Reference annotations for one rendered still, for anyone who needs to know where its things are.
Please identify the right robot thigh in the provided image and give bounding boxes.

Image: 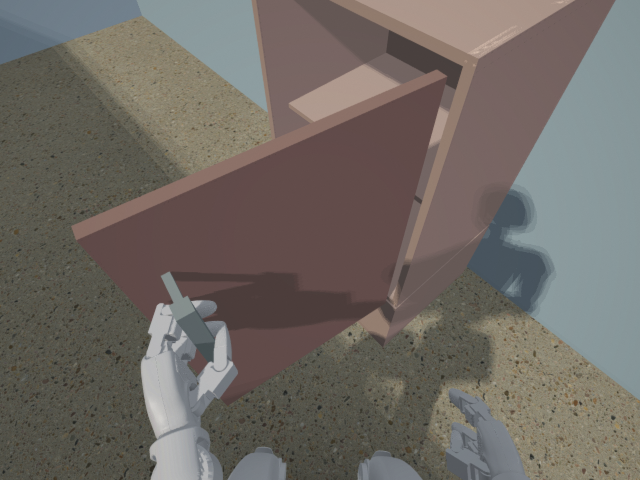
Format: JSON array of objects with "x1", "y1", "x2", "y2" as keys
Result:
[{"x1": 358, "y1": 456, "x2": 422, "y2": 480}]

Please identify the robot left forearm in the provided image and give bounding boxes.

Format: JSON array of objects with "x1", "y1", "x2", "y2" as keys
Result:
[{"x1": 149, "y1": 425, "x2": 223, "y2": 480}]

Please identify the robot left hand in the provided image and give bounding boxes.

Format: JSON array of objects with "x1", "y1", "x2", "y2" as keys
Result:
[{"x1": 141, "y1": 300, "x2": 238, "y2": 439}]

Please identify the handle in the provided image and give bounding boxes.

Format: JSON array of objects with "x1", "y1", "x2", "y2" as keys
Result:
[{"x1": 161, "y1": 271, "x2": 215, "y2": 363}]

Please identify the left robot shin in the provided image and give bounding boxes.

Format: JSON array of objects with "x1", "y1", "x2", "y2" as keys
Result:
[{"x1": 254, "y1": 447, "x2": 274, "y2": 455}]

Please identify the cupboard door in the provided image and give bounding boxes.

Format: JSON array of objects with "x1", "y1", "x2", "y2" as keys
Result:
[{"x1": 71, "y1": 70, "x2": 448, "y2": 406}]

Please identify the robot right hand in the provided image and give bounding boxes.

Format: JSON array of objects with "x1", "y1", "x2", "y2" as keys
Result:
[{"x1": 445, "y1": 388, "x2": 526, "y2": 480}]

